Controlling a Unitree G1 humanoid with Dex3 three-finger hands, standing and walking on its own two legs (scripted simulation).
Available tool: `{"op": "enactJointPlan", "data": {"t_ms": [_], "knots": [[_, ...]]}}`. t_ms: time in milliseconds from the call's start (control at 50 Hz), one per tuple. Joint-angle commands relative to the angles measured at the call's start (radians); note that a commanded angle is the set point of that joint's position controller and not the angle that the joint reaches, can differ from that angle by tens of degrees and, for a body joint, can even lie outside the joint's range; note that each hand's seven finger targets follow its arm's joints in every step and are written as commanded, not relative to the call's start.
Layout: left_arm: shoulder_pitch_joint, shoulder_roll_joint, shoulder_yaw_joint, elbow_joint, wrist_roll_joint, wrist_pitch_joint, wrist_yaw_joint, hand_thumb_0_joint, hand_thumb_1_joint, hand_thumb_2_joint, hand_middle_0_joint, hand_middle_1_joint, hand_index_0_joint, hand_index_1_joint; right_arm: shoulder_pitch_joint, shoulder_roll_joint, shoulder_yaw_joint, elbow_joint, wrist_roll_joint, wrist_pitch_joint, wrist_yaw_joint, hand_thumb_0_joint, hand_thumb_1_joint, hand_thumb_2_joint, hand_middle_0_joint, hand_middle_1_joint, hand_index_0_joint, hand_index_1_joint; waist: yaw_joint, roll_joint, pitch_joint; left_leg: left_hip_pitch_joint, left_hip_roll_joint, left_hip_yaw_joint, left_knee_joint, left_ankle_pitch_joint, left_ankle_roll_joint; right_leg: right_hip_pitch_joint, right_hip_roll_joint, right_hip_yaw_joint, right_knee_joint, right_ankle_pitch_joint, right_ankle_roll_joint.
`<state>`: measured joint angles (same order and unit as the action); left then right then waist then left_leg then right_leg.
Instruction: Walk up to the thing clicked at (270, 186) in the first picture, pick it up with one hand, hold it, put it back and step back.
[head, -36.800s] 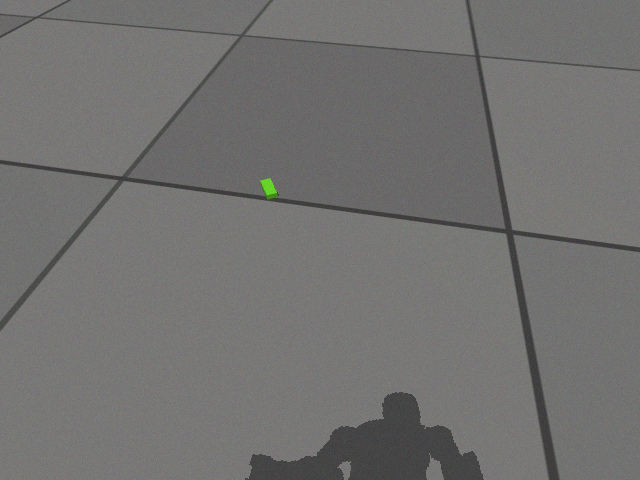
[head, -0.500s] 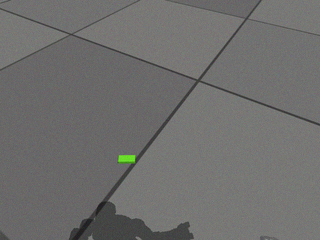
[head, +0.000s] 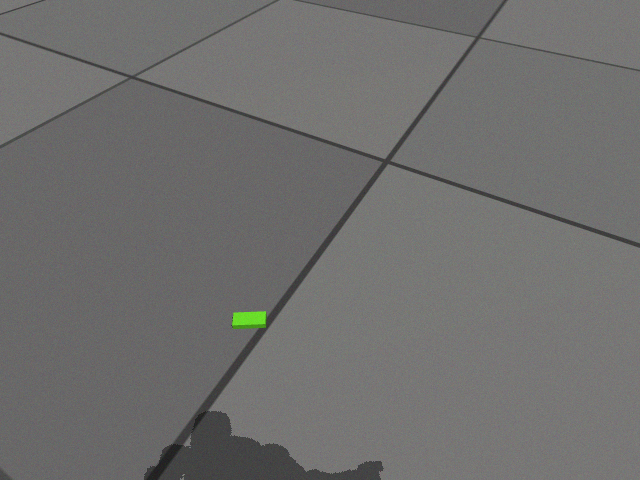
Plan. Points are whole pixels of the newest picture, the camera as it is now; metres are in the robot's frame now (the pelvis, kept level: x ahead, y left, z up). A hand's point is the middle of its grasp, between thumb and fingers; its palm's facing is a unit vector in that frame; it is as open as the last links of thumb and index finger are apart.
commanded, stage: stand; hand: left
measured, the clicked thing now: (249, 320) +0.78 +0.26 -0.77
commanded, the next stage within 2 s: walk up in 0.44 s
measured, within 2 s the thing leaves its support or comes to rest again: neither
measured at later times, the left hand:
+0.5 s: hand out of the picture +0.07 +0.25 -0.16, palm faces -0.02 -0.94 -0.33, open 7.4 cm
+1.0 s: hand (120, 459) +0.19 +0.30 -0.15, palm faces -0.10 -0.93 -0.36, open 7.4 cm
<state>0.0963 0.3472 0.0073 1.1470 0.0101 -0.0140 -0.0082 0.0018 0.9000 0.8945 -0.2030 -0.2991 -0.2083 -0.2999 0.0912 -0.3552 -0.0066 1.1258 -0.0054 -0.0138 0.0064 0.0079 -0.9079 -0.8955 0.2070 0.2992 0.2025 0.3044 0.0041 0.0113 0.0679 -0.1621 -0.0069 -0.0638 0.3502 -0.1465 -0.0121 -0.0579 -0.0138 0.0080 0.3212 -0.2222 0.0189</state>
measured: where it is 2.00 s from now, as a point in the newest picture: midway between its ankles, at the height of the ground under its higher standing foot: (321, 472)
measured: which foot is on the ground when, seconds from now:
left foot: down 0.00-1.00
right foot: down 0.00-0.70, up 0.72-1.00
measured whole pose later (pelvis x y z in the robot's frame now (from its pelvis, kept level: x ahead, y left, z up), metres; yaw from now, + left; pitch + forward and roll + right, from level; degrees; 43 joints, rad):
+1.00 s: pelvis +0.14 +0.02 -0.01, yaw -2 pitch -4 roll +1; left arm 0.28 0.42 0.06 0.93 0.03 -0.02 -0.08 0.00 0.90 0.89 -0.20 -0.30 -0.21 -0.30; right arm 0.34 -0.39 -0.07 0.88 -0.02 -0.07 0.05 0.01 -0.90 -0.90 0.21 0.30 0.20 0.30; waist -0.02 -0.03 0.10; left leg -0.05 -0.01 0.08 0.42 -0.31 0.02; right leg -0.44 -0.08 0.01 0.67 -0.24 -0.02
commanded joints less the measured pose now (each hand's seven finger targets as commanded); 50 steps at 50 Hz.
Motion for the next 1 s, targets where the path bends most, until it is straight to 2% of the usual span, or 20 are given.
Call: {"op": "enactJointPlan", "data": {"t_ms": [0, 120, 240, 400, 420, 440, 460, 480, 500, 520, 540, 600, 640, 660, 680, 700, 740, 780, 860, 980], "knots": [[-0.025, 0.211, 0.04, -0.055, -0.003, -0.013, 0.012, 0.0, 0.9, 0.9, -0.2, -0.3, -0.2, -0.3, -0.04, -0.212, -0.036, -0.058, 0.0, -0.023, -0.012, 0.0, -0.9, -0.9, 0.2, 0.3, 0.2, 0.3, 0.001, -0.003, -0.074, 0.028, 0.118, -0.092, -0.059, 0.086, 0.029, -0.023, -0.102, 0.075, -0.057, 0.061, -0.035], [-0.024, 0.219, 0.041, -0.059, 0.002, -0.014, 0.012, 0.0, 0.9, 0.9, -0.2, -0.3, -0.2, -0.3, -0.022, -0.207, -0.035, -0.056, -0.002, -0.018, -0.01, 0.0, -0.9, -0.9, 0.2, 0.3, 0.2, 0.3, -0.007, -0.021, -0.053, 0.008, 0.112, -0.094, -0.062, 0.013, 0.03, -0.058, -0.104, 0.081, -0.074, 0.012, -0.037], [-0.016, 0.22, 0.041, -0.067, -0.003, -0.019, 0.012, 0.0, 0.9, 0.9, -0.2, -0.3, -0.2, -0.3, -0.013, -0.209, -0.031, -0.056, 0.0, -0.022, -0.011, 0.0, -0.9, -0.9, 0.2, 0.3, 0.2, 0.3, -0.004, -0.02, -0.097, 0.04, 0.122, -0.091, -0.033, 0.143, 0.035, -0.027, -0.109, 0.084, -0.055, 0.112, -0.033], [-0.003, 0.216, 0.036, -0.069, -0.004, -0.014, 0.014, 0.0, 0.9, 0.9, -0.2, -0.3, -0.2, -0.3, -0.006, -0.214, -0.025, -0.051, -0.001, -0.02, -0.015, 0.0, -0.9, -0.9, 0.2, 0.3, 0.2, 0.3, -0.002, -0.007, -0.089, 0.038, 0.12, -0.081, -0.034, 0.143, 0.03, -0.033, -0.107, 0.08, -0.054, 0.112, -0.034], [0.065, 0.284, 0.085, -0.114, 0.007, -0.024, -0.004, 0.0, 0.9, 0.9, -0.2, -0.3, -0.2, -0.3, 0.044, -0.27, -0.077, -0.102, -0.013, -0.029, 0.007, 0.0, -0.9, -0.9, 0.2, 0.3, 0.2, 0.3, 0.001, -0.018, -0.182, 0.048, 0.069, -0.07, 0.032, -0.308, 0.095, 0.008, -0.052, 0.061, 0.014, -0.276, -0.086], [0.095, 0.285, 0.091, -0.104, 0.017, -0.024, -0.01, 0.0, 0.9, 0.9, -0.2, -0.3, -0.2, -0.3, 0.049, -0.279, -0.087, -0.105, -0.022, -0.027, 0.016, 0.0, -0.9, -0.9, 0.2, 0.3, 0.2, 0.3, 0.015, -0.004, -0.111, -0.079, 0.072, -0.098, 0.038, -0.511, 0.104, -0.011, -0.072, 0.111, 0.023, -0.458, -0.109], [0.109, 0.291, 0.102, -0.118, 0.024, -0.027, -0.013, 0.0, 0.9, 0.9, -0.2, -0.3, -0.2, -0.3, 0.011, -0.27, -0.09, -0.13, -0.027, -0.023, 0.021, 0.0, -0.9, -0.9, 0.2, 0.3, 0.2, 0.3, 0.034, -0.017, -0.025, -0.222, 0.07, -0.11, 0.061, -0.552, 0.105, -0.018, -0.099, 0.166, 0.007, -0.527, -0.13], [0.146, 0.301, 0.113, -0.125, 0.024, -0.029, -0.013, 0.0, 0.9, 0.9, -0.2, -0.3, -0.2, -0.3, -0.037, -0.245, -0.086, -0.163, -0.029, -0.024, 0.026, 0.0, -0.9, -0.9, 0.2, 0.3, 0.2, 0.3, 0.065, -0.066, 0.05, -0.348, 0.045, -0.073, 0.13, -0.477, 0.092, 0.015, -0.146, 0.238, -0.048, -0.547, -0.159], [0.184, 0.321, 0.123, -0.129, 0.025, -0.036, -0.01, 0.0, 0.9, 0.9, -0.2, -0.3, -0.2, -0.3, -0.066, -0.21, -0.083, -0.185, -0.029, -0.028, 0.028, 0.0, -0.9, -0.9, 0.2, 0.3, 0.2, 0.3, 0.089, -0.151, 0.092, -0.458, 0.0, 0.042, 0.27, -0.293, 0.055, 0.113, -0.237, 0.338, -0.146, -0.491, -0.205], [0.188, 0.338, 0.133, -0.148, 0.03, -0.046, -0.007, 0.0, 0.9, 0.9, -0.2, -0.3, -0.2, -0.3, -0.075, -0.207, -0.085, -0.202, -0.036, -0.034, 0.027, 0.0, -0.9, -0.9, 0.2, 0.3, 0.2, 0.3, 0.096, -0.166, 0.117, -0.524, 0.046, 0.043, 0.387, -0.267, 0.033, 0.142, -0.331, 0.405, -0.17, -0.249, -0.255], [0.18, 0.339, 0.136, -0.163, 0.029, -0.05, -0.007, 0.0, 0.9, 0.9, -0.2, -0.3, -0.2, -0.3, -0.065, -0.217, -0.091, -0.211, -0.033, -0.04, 0.028, 0.0, -0.9, -0.9, 0.2, 0.3, 0.2, 0.3, 0.078, -0.134, 0.112, -0.506, 0.077, 0.022, 0.394, -0.288, 0.037, 0.132, -0.342, 0.391, -0.153, -0.117, -0.28], [0.057, 0.329, 0.126, -0.236, 0.03, -0.051, -0.016, 0.0, 0.9, 0.9, -0.2, -0.3, -0.2, -0.3, 0.066, -0.204, -0.104, -0.212, -0.025, -0.058, 0.044, 0.0, -0.9, -0.9, 0.2, 0.3, 0.2, 0.3, -0.015, -0.195, 0.039, -0.195, 0.101, 0.025, 0.191, -0.242, 0.056, -0.031, -0.265, 0.212, -0.05, 0.019, -0.218], [0.03, 0.256, 0.101, -0.27, 0.012, -0.037, -0.024, 0.0, 0.9, 0.9, -0.2, -0.3, -0.2, -0.3, 0.274, -0.231, -0.142, -0.149, -0.036, -0.068, 0.034, 0.0, -0.9, -0.9, 0.2, 0.3, 0.2, 0.3, -0.121, -0.055, -0.041, 0.201, -0.01, 0.116, 0.04, -0.058, 0.039, -0.244, -0.089, 0.018, 0.263, 0.125, -0.13], [0.082, 0.175, 0.08, -0.292, 0.004, -0.035, -0.027, 0.0, 0.9, 0.9, -0.2, -0.3, -0.2, -0.3, 0.382, -0.319, -0.177, -0.144, -0.051, -0.07, 0.018, 0.0, -0.9, -0.9, 0.2, 0.3, 0.2, 0.3, -0.157, 0.217, -0.086, 0.337, 0.179, -0.191, -0.1, -0.239, 0.086, -0.427, 0.036, -0.04, 0.605, -0.054, -0.075], [0.142, 0.184, 0.08, -0.281, 0.003, -0.031, -0.018, 0.0, 0.9, 0.9, -0.2, -0.3, -0.2, -0.3, 0.346, -0.399, -0.181, -0.177, -0.048, -0.076, 0.016, 0.0, -0.9, -0.9, 0.2, 0.3, 0.2, 0.3, -0.117, 0.266, -0.078, 0.273, 0.371, -0.552, -0.195, -0.408, 0.162, -0.55, 0.111, 0.083, 0.732, -0.345, -0.068], [0.127, 0.278, 0.093, -0.27, 0.004, -0.026, -0.011, 0.0, 0.9, 0.9, -0.2, -0.3, -0.2, -0.3, 0.264, -0.38, -0.177, -0.208, -0.021, -0.071, 0.019, 0.0, -0.9, -0.9, 0.2, 0.3, 0.2, 0.3, -0.086, 0.105, -0.017, 0.111, 0.399, -0.523, -0.187, -0.473, 0.226, -0.512, 0.027, 0.168, 0.787, -0.315, -0.087], [0.205, 0.278, 0.092, -0.255, -0.007, -0.026, -0.022, 0.0, 0.9, 0.9, -0.2, -0.3, -0.2, -0.3, 0.156, -0.301, -0.142, -0.271, -0.012, -0.072, 0.018, 0.0, -0.9, -0.9, 0.2, 0.3, 0.2, 0.3, -0.015, 0.061, 0.036, 0.088, 0.327, -0.319, -0.155, -0.388, 0.221, -0.528, -0.03, 0.149, 0.764, -0.202, -0.079], [0.225, 0.276, 0.094, -0.243, -0.002, -0.03, -0.033, 0.0, 0.9, 0.9, -0.2, -0.3, -0.2, -0.3, 0.184, -0.278, -0.133, -0.278, -0.01, -0.082, 0.015, 0.0, -0.9, -0.9, 0.2, 0.3, 0.2, 0.3, -0.024, 0.09, 0.048, 0.048, 0.287, -0.187, -0.162, -0.205, 0.201, -0.489, -0.047, 0.123, 0.671, -0.125, -0.056], [0.171, 0.248, 0.09, -0.291, 0.011, -0.031, -0.052, 0.0, 0.9, 0.9, -0.2, -0.3, -0.2, -0.3, 0.226, -0.289, -0.135, -0.301, -0.014, -0.085, 0.018, 0.0, -0.9, -0.9, 0.2, 0.3, 0.2, 0.3, -0.042, 0.118, 0.051, 0.055, 0.267, -0.067, -0.146, -0.023, 0.229, -0.45, -0.07, 0.039, 0.458, -0.072, -0.018], [0.14, 0.231, 0.104, -0.326, 0.013, -0.039, -0.064, 0.0, 0.9, 0.9, -0.2, -0.3, -0.2, -0.3, 0.22, -0.296, -0.13, -0.351, -0.008, -0.071, 0.023, 0.0, -0.9, -0.9, 0.2, 0.3, 0.2, 0.3, -0.029, 0.116, 0.032, -0.028, 0.22, 0.001, -0.042, -0.009, 0.195, -0.274, -0.029, -0.055, 0.29, 0.026, -0.048]]}}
